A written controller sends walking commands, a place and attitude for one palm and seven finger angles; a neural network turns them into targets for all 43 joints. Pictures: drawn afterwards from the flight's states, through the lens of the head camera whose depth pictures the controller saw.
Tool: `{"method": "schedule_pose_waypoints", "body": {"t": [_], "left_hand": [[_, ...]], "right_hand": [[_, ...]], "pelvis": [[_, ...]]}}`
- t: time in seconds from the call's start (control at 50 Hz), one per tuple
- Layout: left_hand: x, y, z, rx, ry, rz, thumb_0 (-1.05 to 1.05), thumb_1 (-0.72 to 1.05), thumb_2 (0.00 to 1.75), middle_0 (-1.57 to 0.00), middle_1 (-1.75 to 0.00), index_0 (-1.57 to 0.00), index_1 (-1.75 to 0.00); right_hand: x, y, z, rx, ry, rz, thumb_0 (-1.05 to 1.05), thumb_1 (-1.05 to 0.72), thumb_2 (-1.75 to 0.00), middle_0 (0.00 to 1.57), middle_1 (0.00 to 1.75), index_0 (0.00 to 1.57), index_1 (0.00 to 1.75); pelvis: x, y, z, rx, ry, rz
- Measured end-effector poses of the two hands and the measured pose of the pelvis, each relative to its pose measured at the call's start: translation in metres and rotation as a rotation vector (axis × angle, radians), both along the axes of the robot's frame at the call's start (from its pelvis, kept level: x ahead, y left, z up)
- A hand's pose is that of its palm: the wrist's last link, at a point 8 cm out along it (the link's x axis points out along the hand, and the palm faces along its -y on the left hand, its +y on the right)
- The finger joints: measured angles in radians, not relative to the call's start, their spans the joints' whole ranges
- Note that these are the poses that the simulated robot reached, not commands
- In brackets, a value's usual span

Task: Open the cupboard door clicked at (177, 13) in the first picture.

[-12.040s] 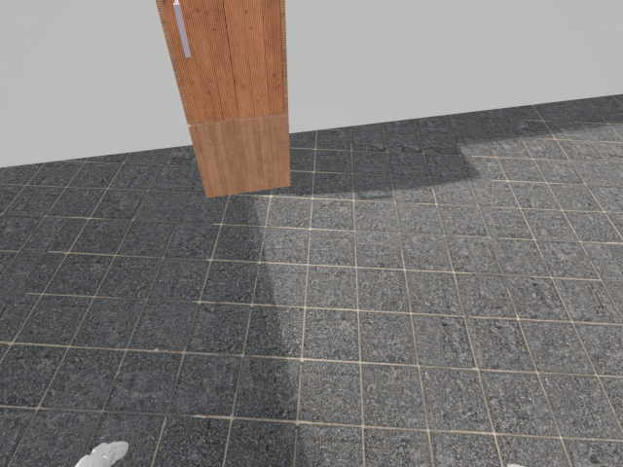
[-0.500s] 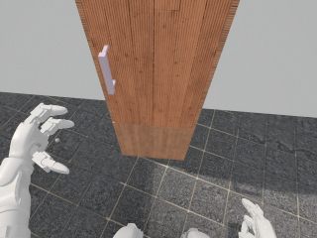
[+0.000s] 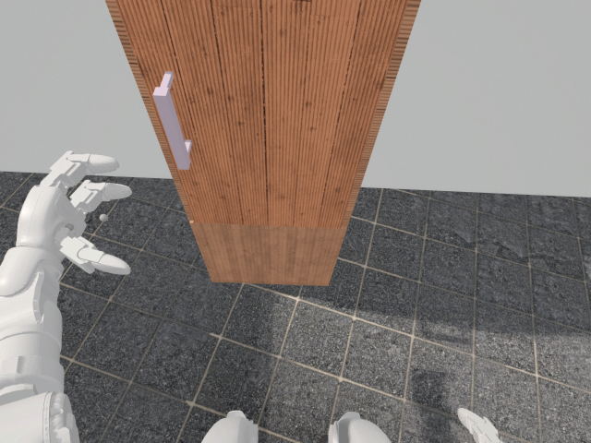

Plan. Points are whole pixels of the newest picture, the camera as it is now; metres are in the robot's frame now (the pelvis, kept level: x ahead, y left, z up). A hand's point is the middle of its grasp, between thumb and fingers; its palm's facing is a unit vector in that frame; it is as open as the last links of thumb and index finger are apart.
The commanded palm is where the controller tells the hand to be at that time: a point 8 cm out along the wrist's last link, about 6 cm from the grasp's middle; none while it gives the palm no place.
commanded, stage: move the hooked fingers beside the handle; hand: left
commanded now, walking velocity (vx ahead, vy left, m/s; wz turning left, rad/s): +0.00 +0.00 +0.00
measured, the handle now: (176, 124) +0.58 +0.21 +0.05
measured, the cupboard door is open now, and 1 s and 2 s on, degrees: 0 0 0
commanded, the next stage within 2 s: none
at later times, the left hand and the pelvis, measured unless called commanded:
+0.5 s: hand (122, 171) +0.46 +0.25 +0.07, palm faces -0.04 -1.00 -0.02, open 14.0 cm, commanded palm +0.45 +0.31 +0.06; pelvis +0.00 +0.00 -0.01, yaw -1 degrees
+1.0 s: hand (128, 135) +0.53 +0.27 +0.07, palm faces -0.03 -1.00 -0.02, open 14.0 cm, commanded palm +0.51 +0.30 +0.05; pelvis +0.00 +0.01 -0.02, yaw -3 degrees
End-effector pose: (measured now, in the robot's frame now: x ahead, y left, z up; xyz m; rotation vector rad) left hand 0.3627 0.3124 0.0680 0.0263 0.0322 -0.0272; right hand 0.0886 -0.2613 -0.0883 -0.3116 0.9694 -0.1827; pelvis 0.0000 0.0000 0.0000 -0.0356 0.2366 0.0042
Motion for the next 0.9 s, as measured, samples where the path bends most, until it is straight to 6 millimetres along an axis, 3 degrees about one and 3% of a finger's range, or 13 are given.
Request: {"method": "schedule_pose_waypoints", "body": {"t": [0.42, 0.9], "left_hand": [[0.066, 0.000, 0.002, 0.001, -0.011, -0.008, -0.01, -0.50, 0.30, -0.30, -1.20, -0.30, -1.20], [0.139, 0.006, 0.001, 0.006, 0.021, -0.004, -0.01, -0.50, 0.30, -0.30, -1.20, -0.30, -1.20]], "right_hand": [[-0.057, -0.006, -0.013, -0.019, 0.205, -0.094, 0.01, -0.91, -0.90, 0.20, 0.30, 0.20, 0.30], [-0.109, 0.005, -0.013, -0.046, 0.411, -0.181, 0.01, -0.91, -0.90, 0.20, 0.30, 0.20, 0.30]], "pelvis": [[-0.003, 0.002, -0.011, -0.010, 0.071, -0.019], [0.000, 0.011, -0.020, -0.034, 0.165, -0.031]]}}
